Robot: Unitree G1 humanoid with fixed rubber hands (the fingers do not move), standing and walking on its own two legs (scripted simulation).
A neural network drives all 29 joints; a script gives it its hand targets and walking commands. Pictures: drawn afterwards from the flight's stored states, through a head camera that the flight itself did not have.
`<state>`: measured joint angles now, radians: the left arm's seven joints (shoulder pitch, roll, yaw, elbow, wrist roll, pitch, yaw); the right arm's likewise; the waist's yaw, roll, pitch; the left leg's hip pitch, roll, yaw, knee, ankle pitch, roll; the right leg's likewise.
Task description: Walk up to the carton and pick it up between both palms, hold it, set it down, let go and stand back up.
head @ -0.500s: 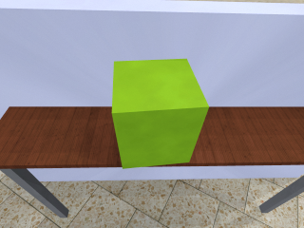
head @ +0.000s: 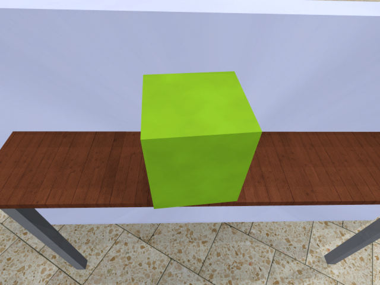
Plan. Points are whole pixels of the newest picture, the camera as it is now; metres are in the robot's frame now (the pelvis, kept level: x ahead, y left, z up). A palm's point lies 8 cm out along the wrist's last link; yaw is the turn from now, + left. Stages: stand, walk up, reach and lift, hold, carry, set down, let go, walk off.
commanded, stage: stand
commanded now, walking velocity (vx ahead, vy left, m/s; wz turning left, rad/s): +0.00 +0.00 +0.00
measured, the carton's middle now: (193, 141) +0.42 -0.01 +0.07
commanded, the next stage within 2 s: none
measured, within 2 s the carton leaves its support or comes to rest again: neither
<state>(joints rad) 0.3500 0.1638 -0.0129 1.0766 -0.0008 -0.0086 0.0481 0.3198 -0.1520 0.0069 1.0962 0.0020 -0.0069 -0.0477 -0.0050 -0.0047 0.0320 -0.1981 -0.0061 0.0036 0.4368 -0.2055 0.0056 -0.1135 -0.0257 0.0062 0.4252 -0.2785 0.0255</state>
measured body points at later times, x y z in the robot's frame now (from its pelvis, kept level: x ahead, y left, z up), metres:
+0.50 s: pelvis +0.01 +0.00 +0.00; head +0.01 +0.00 +0.45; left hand -0.01 +0.22 -0.16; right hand +0.00 -0.22 -0.16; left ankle +0.02 +0.11 -0.74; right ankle -0.03 -0.13 -0.74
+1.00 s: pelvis +0.00 +0.00 +0.00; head +0.01 +0.00 +0.45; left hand -0.02 +0.22 -0.16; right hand -0.01 -0.22 -0.16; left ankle +0.02 +0.11 -0.74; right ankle -0.03 -0.13 -0.74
